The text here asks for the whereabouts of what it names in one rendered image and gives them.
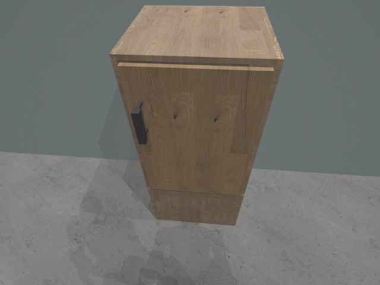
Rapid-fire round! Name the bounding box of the cupboard door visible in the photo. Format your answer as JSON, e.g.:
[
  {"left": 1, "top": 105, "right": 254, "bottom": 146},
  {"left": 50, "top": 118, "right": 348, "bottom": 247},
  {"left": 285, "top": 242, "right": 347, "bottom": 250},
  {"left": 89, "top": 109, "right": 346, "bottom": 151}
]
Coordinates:
[{"left": 117, "top": 62, "right": 274, "bottom": 195}]

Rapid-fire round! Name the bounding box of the handle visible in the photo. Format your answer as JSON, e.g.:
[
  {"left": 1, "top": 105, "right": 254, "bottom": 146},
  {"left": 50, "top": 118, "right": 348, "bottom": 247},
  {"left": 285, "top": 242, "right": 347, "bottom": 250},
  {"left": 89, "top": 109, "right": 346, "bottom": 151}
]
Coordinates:
[{"left": 131, "top": 100, "right": 148, "bottom": 145}]

